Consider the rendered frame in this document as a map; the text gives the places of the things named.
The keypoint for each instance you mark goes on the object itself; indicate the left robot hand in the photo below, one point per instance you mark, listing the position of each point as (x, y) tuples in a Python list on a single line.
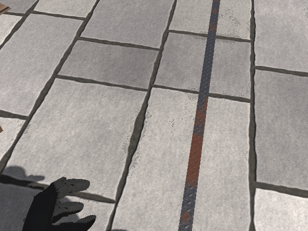
[(47, 209)]

